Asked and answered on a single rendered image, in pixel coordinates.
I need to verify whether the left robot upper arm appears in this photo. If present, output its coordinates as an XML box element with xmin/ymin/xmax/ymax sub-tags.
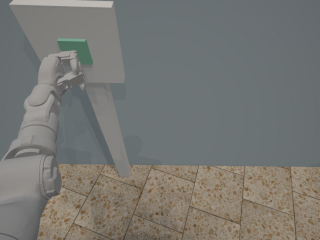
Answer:
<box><xmin>0</xmin><ymin>154</ymin><xmax>62</xmax><ymax>240</ymax></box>

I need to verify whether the robot left forearm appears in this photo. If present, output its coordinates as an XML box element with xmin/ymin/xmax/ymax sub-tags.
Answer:
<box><xmin>0</xmin><ymin>84</ymin><xmax>62</xmax><ymax>162</ymax></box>

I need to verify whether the robot left hand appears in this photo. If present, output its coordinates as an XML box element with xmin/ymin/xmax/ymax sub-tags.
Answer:
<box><xmin>37</xmin><ymin>50</ymin><xmax>86</xmax><ymax>97</ymax></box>

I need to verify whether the panel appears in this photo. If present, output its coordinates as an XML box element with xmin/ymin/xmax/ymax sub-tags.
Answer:
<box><xmin>9</xmin><ymin>0</ymin><xmax>130</xmax><ymax>178</ymax></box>

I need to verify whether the button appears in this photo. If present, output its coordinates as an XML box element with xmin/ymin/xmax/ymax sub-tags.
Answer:
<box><xmin>57</xmin><ymin>38</ymin><xmax>93</xmax><ymax>65</ymax></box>

